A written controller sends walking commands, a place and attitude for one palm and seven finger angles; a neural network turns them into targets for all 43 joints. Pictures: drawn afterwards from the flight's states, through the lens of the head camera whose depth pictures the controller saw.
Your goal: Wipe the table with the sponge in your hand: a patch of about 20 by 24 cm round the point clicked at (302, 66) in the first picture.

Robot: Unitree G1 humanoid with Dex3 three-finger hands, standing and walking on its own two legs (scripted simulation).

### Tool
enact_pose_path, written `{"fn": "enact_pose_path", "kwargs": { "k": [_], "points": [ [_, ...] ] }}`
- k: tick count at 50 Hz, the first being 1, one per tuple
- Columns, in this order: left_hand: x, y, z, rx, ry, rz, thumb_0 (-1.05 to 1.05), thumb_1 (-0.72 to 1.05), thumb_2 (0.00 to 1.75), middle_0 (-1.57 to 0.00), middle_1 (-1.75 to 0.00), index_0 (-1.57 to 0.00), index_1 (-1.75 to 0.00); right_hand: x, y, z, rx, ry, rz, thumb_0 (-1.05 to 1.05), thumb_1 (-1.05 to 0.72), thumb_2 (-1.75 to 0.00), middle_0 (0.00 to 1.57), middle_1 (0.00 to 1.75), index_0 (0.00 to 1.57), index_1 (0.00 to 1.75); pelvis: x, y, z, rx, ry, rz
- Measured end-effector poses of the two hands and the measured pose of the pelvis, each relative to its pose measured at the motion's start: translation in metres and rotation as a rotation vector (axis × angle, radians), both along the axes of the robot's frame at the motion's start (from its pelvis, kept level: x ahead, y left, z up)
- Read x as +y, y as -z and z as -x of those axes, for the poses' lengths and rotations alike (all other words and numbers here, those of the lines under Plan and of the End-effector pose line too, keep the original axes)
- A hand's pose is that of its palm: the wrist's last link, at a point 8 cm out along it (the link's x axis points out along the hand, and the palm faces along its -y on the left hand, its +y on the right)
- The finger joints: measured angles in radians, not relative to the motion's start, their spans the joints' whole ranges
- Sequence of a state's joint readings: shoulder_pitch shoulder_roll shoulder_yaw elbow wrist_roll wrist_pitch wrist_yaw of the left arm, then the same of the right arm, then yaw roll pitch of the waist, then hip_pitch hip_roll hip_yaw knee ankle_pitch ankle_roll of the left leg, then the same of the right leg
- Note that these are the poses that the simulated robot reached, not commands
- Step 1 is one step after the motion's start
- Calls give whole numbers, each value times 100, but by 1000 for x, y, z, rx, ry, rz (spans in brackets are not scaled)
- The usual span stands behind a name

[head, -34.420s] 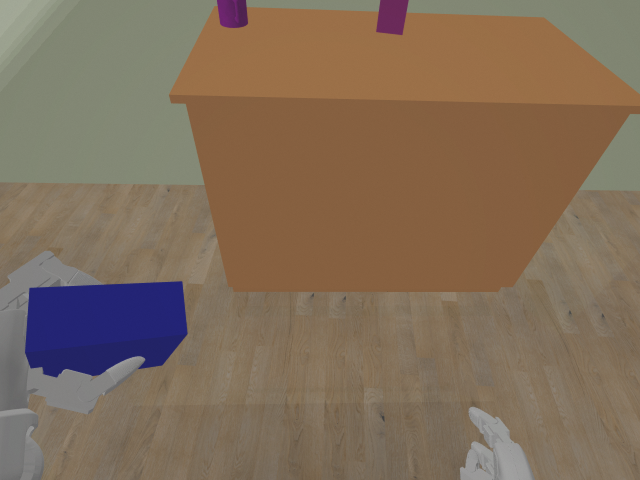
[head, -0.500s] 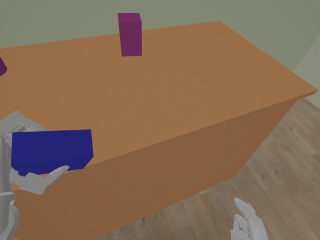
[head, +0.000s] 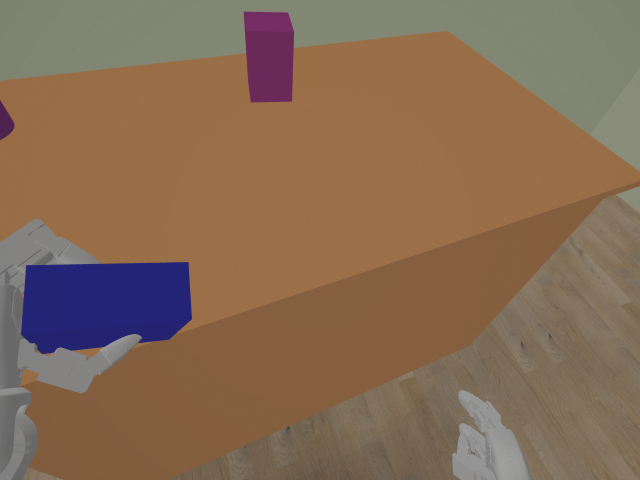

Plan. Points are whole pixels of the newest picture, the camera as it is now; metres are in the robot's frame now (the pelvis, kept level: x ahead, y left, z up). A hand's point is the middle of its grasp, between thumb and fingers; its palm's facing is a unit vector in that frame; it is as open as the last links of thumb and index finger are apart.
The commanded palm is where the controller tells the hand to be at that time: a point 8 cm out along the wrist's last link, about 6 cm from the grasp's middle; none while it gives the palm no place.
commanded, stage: look again from close up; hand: left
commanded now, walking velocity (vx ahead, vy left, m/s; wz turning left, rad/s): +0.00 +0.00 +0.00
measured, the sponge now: (134, 308) +0.23 +0.21 +0.14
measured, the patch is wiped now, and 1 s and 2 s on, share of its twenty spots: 0.00 0.00 0.00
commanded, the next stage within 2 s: turn the palm down, sponge in hand in 0.28 s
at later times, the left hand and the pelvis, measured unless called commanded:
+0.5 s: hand (33, 241) +0.25 +0.29 +0.20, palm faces +0.46 -0.79 -0.41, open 9.6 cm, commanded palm +0.17 +0.28 +0.19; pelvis +0.00 -0.01 +0.00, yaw +3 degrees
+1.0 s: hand (96, 300) +0.22 +0.23 +0.18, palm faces +0.37 -0.56 -0.74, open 9.6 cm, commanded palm +0.17 +0.25 +0.23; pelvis +0.00 -0.08 -0.01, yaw +4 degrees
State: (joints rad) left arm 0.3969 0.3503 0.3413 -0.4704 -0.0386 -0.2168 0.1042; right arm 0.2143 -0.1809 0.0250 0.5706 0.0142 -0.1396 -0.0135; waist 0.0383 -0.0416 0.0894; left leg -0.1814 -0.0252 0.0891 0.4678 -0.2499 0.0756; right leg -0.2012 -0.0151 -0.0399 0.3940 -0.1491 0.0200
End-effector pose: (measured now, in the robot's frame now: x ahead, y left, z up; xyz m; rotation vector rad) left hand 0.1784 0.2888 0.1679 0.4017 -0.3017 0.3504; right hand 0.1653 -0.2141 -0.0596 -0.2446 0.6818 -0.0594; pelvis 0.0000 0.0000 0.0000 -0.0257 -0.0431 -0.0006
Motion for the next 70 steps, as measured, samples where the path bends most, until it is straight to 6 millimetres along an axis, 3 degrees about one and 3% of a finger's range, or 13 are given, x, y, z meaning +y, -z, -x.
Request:
{"fn": "enact_pose_path", "kwargs": {
  "k": [19, 22, 26, 28, 31, 35, 39, 44, 49, 54, 59, 65, 70],
  "points": [
    [0, -1, -1, 12, -9, -9, -1, -47, 104, -80, -138, -79, -139, -5, 2, -4, 10, 14, 5, 1, -90, -90, 20, 30, 21, 30, 0, 0, -4, 2, -4, 2],
    [12, -26, -16, -31, -5, -175, -1, -47, 104, -80, -137, -79, -138, 0, 6, -5, 30, -88, 41, 1, -90, -90, 20, 30, 20, 30, -5, 2, -1, 10, -54, -5],
    [36, -45, -33, 19, -106, -71, -1, -47, 104, -80, -137, -79, -139, 3, 15, -12, 41, -152, 0, 1, -90, -90, 20, 30, 21, 30, -9, 1, -1, 1, -47, -18],
    [27, -42, -32, 83, -115, -67, -1, -46, 104, -80, -138, -78, -139, 1, 15, -18, 17, -150, -32, 2, -90, -90, 21, 30, 21, 30, -11, 2, -1, -1, -37, -20],
    [-6, -30, -22, 184, -60, -148, 0, -46, 104, -79, -139, -78, -140, -3, 12, -27, -25, -149, -59, 2, -90, -90, 21, 30, 21, 30, -16, 4, 1, 0, -29, -26],
    [-36, -27, -1, 179, -15, -196, 0, -46, 104, -79, -139, -78, -140, -11, 10, -39, -57, -144, -54, 1, -90, -90, 21, 30, 21, 30, -29, 6, 3, 4, -37, -35],
    [-32, -39, 14, 139, -158, -252, 0, -46, 104, -80, -138, -78, -139, -21, 15, -48, -42, -162, -39, 1, -90, -90, 21, 30, 21, 30, -46, 7, 4, -1, -62, -34],
    [-20, -46, 18, 237, -312, -294, 0, -46, 104, -80, -138, -78, -139, -37, 23, -55, -22, -164, -37, 1, -90, -90, 20, 30, 21, 30, -64, 6, 4, -13, -87, -35],
    [-37, -45, 4, 339, -256, -359, 0, -46, 104, -80, -138, -78, -139, -57, 27, -58, -38, -123, -43, 1, -90, -90, 21, 30, 21, 30, -78, 7, 1, -21, -82, -36],
    [-56, -54, -7, 317, -198, -446, 0, -46, 104, -80, -138, -78, -139, -78, 30, -58, -36, -72, -38, 1, -90, -90, 20, 30, 21, 30, -85, 10, -4, -13, -69, -39],
    [-57, -66, -5, 302, -237, -520, 0, -47, 104, -80, -138, -79, -139, -94, 34, -54, -13, -23, -29, 1, -90, -90, 20, 30, 20, 30, -84, 11, -9, -6, -51, -42],
    [-42, -67, -6, 370, -296, -561, 0, -47, 104, -80, -138, -79, -139, -94, 39, -50, 10, 2, -10, 2, -90, -90, 20, 30, 20, 30, -74, 11, -10, -9, -51, -40],
    [-40, -70, -9, 383, -286, -610, 0, -47, 104, -80, -138, -79, -139, -75, 34, -54, -18, -5, -22, 2, -90, -90, 20, 30, 20, 30, -63, 9, -9, -19, -40, -41]
  ]
}}
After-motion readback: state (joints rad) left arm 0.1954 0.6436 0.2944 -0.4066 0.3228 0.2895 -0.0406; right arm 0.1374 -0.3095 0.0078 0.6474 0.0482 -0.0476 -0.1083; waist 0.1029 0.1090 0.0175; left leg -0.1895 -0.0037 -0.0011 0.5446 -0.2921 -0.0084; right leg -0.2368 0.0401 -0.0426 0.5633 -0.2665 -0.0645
